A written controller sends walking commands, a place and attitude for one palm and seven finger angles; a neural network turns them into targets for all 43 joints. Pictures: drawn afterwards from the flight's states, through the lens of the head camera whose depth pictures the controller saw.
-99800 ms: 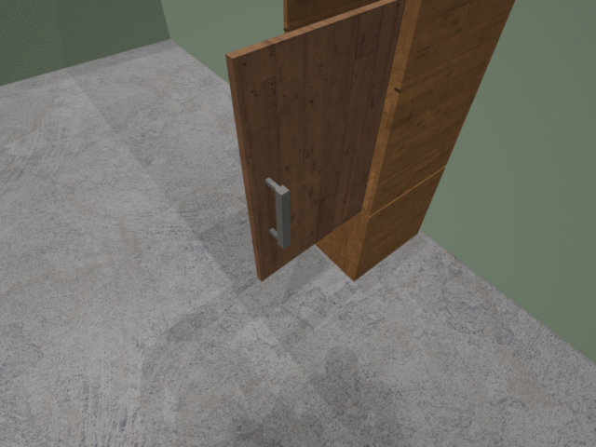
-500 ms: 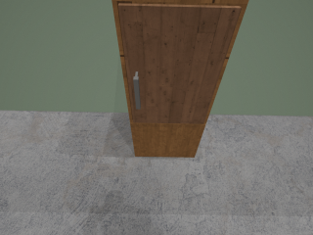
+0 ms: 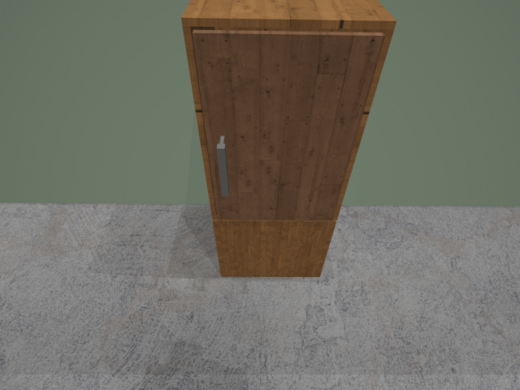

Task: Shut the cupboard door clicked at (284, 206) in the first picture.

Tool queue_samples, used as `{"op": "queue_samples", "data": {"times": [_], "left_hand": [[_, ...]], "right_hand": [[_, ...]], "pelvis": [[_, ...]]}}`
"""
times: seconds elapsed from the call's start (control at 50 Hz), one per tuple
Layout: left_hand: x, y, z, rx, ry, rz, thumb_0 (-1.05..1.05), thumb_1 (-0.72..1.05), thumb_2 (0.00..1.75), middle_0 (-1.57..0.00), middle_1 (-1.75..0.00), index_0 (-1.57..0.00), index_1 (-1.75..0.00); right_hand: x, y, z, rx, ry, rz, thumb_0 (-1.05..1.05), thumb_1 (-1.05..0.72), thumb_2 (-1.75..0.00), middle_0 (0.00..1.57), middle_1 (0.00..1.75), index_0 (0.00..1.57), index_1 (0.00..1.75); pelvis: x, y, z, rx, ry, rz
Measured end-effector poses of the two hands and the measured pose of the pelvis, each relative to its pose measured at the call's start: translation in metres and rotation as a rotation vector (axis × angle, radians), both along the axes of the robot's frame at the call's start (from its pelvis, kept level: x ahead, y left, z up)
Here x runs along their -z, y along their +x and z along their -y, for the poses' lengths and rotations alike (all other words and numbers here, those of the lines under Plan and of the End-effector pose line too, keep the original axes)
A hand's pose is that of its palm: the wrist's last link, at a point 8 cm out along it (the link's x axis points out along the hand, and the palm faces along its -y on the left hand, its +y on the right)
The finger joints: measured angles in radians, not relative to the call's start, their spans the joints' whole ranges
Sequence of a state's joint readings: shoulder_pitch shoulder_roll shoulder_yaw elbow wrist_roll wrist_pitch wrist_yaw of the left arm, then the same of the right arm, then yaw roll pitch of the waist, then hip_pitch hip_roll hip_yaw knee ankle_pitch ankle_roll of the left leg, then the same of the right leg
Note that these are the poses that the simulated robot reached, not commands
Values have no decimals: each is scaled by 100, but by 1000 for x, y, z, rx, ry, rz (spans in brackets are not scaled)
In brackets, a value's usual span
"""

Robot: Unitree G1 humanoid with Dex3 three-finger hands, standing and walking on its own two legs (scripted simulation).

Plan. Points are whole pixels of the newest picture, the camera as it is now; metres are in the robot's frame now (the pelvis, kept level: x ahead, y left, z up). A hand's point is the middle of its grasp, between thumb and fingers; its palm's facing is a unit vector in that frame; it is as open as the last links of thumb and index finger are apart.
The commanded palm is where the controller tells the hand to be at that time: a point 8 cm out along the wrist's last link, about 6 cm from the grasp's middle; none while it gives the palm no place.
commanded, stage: let the arm hang, fingers relaxed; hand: left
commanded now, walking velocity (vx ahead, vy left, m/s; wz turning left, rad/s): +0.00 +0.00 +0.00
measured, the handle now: (224, 167) +0.68 +0.14 -0.09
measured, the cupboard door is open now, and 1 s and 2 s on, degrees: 0 0 0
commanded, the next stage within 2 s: look to check the result in 0.08 s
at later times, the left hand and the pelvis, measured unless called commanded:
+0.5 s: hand out of the picture -0.04 +0.15 -0.17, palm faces +0.07 -0.98 -0.18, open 7.4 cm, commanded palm none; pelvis +0.01 +0.00 +0.00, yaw +0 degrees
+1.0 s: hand out of the picture -0.01 +0.16 -0.18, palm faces +0.05 -0.98 -0.18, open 7.4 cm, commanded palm none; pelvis +0.02 +0.01 +0.00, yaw -1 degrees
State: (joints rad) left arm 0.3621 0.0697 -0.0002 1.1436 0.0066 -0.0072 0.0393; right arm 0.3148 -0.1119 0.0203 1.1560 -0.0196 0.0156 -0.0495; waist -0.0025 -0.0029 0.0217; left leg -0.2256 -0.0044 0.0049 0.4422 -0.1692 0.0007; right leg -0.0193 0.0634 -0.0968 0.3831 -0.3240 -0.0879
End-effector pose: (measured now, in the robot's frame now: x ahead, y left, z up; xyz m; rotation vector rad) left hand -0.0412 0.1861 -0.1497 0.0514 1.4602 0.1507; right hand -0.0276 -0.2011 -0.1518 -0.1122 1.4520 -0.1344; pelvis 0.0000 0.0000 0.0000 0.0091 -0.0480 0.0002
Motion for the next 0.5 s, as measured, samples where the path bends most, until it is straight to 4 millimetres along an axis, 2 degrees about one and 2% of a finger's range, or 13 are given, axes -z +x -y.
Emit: {"op": "queue_samples", "data": {"times": [0.32,0.5], "left_hand": [[-6,-10,-14,-8,56,-55,1,91,90,-20,-30,-19,-30],[-5,-6,-14,-7,55,-61,1,91,90,-20,-30,-19,-30]], "right_hand": [[2,8,4,0,6,-13,0,-91,-90,20,29,20,29],[1,18,7,-3,-6,-6,0,-91,-90,20,29,20,29]], "pelvis": [[1,8,4,3,3,-8],[1,13,3,7,5,-10]]}}
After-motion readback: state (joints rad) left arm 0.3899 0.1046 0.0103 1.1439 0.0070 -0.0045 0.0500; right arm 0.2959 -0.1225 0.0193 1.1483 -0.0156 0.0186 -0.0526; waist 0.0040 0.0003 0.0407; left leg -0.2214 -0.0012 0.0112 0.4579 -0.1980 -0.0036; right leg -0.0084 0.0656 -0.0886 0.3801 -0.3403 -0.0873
